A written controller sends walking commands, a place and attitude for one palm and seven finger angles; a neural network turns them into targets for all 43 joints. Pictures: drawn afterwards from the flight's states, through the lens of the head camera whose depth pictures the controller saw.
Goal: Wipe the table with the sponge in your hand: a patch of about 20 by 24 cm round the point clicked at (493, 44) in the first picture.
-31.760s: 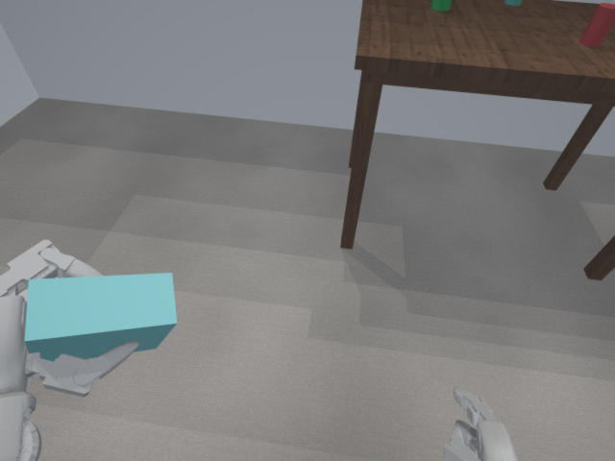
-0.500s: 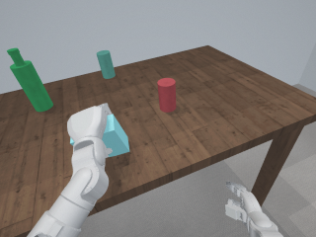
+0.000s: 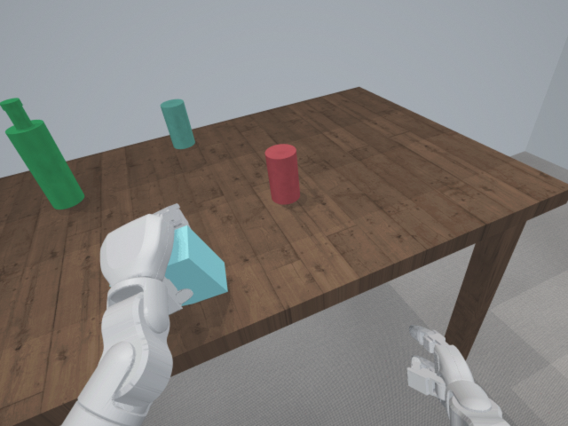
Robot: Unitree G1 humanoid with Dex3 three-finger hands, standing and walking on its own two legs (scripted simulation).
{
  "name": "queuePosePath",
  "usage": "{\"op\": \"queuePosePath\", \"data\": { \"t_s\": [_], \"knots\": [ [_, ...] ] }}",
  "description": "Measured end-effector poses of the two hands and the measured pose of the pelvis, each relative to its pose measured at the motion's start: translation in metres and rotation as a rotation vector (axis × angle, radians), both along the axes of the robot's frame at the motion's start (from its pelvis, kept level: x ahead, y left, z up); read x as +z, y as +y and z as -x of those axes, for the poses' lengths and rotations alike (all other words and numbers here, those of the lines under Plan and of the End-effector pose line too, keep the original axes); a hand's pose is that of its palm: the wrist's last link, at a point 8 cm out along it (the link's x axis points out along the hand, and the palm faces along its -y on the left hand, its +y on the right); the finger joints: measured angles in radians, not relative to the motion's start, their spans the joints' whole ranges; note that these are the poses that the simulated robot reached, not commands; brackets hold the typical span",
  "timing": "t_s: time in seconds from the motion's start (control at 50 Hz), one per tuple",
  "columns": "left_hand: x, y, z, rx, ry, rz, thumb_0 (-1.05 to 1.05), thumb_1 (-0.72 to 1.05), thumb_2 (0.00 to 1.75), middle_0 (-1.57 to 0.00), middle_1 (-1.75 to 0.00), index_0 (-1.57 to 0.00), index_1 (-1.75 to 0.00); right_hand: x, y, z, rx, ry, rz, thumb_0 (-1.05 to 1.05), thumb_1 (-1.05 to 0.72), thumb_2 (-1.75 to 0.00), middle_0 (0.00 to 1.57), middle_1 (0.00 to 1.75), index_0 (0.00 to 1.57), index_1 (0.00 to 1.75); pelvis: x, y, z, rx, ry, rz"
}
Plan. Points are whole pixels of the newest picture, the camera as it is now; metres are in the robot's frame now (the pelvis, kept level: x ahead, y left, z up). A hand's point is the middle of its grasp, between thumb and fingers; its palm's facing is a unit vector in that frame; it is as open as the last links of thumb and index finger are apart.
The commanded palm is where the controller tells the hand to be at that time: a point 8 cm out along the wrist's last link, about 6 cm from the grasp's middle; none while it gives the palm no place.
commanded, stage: slide back across to the middle lane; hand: left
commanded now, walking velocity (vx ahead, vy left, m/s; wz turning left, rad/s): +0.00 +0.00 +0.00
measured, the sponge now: (180, 278) +0.28 +0.19 +0.12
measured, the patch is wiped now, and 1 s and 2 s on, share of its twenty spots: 0.95 0.95 0.95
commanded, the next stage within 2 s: wipe forward along the middle lane in 0.60 s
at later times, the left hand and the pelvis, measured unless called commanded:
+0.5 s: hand (138, 270) +0.25 +0.22 +0.17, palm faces +0.32 -0.33 -0.89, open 9.4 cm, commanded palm +0.19 +0.23 +0.21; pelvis -0.01 +0.01 +0.00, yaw -1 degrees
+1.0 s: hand (106, 269) +0.25 +0.27 +0.16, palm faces +0.24 -0.17 -0.96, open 9.4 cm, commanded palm +0.21 +0.27 +0.21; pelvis -0.02 +0.02 +0.00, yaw +1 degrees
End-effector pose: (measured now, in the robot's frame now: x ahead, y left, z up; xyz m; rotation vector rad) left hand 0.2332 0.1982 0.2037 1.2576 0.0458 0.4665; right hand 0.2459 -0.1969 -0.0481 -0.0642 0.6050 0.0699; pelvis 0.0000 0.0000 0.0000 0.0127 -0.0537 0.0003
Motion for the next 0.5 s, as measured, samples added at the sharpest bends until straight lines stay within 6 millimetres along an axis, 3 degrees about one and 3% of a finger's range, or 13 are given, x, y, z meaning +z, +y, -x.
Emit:
{"op": "queuePosePath", "data": {
  "t_s": [0.5],
  "knots": [
    [0.010, 0.031, 0.025, -0.024, -0.019, 0.108, -0.02, -0.47, 1.10, -0.74, -1.43, -0.80, -1.40, 0.004, 0.011, 0.009, -0.022, -0.028, 0.047, 0.01, -0.91, -0.90, 0.20, 0.30, 0.20, 0.30, 0.001, 0.010, 0.007, -0.018, -0.016, 0.003]
  ]
}}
